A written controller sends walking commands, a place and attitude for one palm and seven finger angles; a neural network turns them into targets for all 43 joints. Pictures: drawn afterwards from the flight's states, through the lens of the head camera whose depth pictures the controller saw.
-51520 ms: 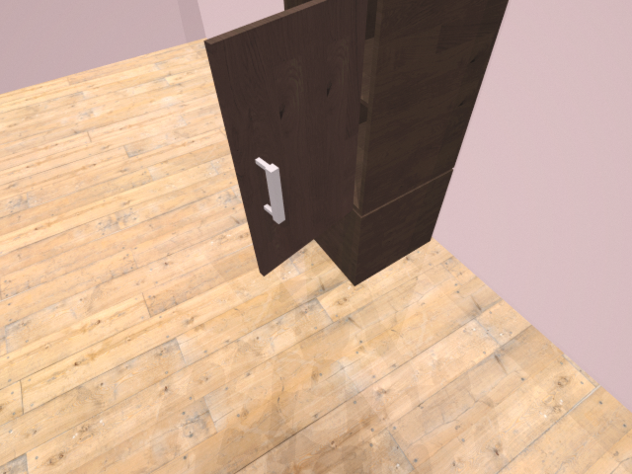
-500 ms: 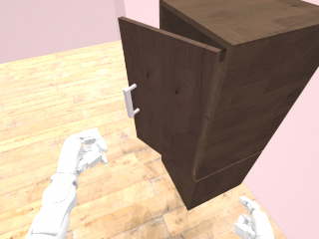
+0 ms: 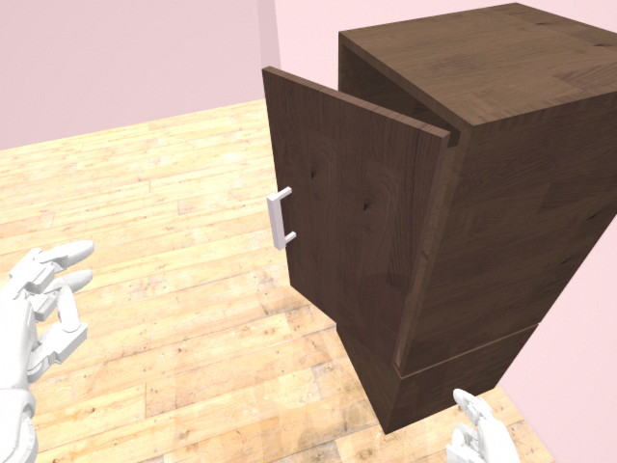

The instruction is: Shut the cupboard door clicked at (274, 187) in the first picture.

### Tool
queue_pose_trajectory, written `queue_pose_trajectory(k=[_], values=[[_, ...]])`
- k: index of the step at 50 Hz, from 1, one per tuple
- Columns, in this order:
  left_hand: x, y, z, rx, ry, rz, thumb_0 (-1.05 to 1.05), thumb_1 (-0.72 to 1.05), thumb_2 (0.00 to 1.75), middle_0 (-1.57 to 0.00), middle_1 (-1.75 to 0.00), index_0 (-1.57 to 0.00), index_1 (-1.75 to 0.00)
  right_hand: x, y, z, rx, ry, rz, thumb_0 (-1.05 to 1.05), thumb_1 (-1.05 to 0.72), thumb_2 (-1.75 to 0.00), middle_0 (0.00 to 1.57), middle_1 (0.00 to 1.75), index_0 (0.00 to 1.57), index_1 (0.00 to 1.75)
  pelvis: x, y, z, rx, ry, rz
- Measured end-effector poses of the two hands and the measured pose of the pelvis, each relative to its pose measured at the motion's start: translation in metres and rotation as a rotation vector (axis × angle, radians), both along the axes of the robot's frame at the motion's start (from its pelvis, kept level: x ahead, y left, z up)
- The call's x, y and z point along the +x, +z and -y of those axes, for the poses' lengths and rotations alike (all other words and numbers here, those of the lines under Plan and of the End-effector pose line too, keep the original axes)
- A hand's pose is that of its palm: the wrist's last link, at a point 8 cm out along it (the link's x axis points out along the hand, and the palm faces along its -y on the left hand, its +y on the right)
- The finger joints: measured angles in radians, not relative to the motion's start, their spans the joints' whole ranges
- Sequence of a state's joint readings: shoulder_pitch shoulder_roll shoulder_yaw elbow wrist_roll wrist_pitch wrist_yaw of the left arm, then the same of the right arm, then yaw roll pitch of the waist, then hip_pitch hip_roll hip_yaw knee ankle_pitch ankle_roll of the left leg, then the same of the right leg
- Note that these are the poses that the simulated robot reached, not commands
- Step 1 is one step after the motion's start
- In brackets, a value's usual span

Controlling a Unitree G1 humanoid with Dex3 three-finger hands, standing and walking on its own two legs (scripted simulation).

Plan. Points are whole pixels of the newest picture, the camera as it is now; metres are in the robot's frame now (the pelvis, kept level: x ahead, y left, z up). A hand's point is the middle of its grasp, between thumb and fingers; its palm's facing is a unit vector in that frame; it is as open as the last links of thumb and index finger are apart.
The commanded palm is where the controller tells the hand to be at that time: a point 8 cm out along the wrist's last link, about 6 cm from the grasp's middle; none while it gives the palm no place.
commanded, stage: draw the hand back to the body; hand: left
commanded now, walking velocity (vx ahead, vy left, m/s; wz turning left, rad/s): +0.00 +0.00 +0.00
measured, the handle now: (283, 219) +0.60 +0.14 -0.06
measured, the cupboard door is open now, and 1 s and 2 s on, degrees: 25 25 25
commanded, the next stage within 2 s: step back with the hand held close in 0.40 s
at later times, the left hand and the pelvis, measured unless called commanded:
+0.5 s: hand (93, 326) +0.19 +0.24 +0.17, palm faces +0.44 -0.79 -0.43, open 7.4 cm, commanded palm +0.14 +0.27 +0.17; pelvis +0.00 -0.03 +0.00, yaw +0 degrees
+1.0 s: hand (33, 362) +0.15 +0.28 +0.16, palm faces +0.38 -0.78 -0.50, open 7.4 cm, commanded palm +0.09 +0.31 +0.17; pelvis -0.05 +0.01 -0.01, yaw +0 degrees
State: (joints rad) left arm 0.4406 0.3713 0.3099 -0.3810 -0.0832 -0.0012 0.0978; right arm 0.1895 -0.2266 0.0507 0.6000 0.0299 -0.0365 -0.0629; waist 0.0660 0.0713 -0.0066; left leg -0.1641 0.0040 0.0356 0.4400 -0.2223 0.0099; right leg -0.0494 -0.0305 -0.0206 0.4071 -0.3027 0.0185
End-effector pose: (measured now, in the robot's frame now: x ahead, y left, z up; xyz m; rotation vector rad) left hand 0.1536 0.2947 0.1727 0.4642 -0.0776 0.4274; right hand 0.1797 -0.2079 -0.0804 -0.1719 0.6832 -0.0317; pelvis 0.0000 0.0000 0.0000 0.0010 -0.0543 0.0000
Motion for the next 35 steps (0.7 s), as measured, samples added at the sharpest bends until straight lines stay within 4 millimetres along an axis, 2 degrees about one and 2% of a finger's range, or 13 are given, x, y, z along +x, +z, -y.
queue_pose_trajectory(k=[5, 12, 16, 25, 35], values=[[-0.015, 0.014, -0.005, 0.057, 0.047, 0.026, 0.01, 0.89, 0.9, -0.34, -0.44, -0.34, -0.45, 0.001, -0.001, 0.012, -0.004, -0.016, 0.011, 0.02, -0.91, -0.9, 0.2, 0.3, 0.2, 0.3, 0.002, 0.0, 0.006, 0.002, 0.001, 0.002], [-0.012, -0.006, 0.007, -0.017, 0.061, -0.01, 0.01, 0.89, 0.9, -0.25, -0.34, -0.25, -0.34, 0.004, 0.0, 0.026, -0.021, -0.018, 0.022, 0.02, -0.91, -0.9, 0.2, 0.3, 0.2, 0.3, 0.0, 0.0, 0.014, 0.005, 0.008, 0.003], [-0.007, -0.008, 0.018, -0.025, 0.027, -0.007, 0.01, 0.89, 0.9, -0.23, -0.31, -0.23, -0.32, 0.005, 0.003, 0.031, -0.029, -0.029, 0.038, 0.02, -0.91, -0.9, 0.2, 0.3, 0.2, 0.3, 0.001, 0.0, 0.019, 0.006, 0.005, 0.004], [-0.005, 0.014, 0.023, 0.043, 0.006, 0.053, 0.01, 0.88, 0.9, -0.22, -0.3, -0.22, -0.31, 0.009, 0.006, 0.035, -0.006, -0.039, 0.072, 0.02, -0.91, -0.9, 0.2, 0.3, 0.2, 0.3, 0.004, -0.001, 0.025, 0.007, -0.001, 0.009], [-0.005, -0.001, 0.013, 0.065, -0.016, -0.005, 0.01, 0.89, 0.9, -0.21, -0.3, -0.21, -0.31, -0.003, -0.005, 0.039, -0.046, -0.07, -0.034, 0.01, -0.91, -0.9, 0.2, 0.3, 0.2, 0.3, -0.004, -0.003, 0.017, -0.012, 0.017, -0.046]])
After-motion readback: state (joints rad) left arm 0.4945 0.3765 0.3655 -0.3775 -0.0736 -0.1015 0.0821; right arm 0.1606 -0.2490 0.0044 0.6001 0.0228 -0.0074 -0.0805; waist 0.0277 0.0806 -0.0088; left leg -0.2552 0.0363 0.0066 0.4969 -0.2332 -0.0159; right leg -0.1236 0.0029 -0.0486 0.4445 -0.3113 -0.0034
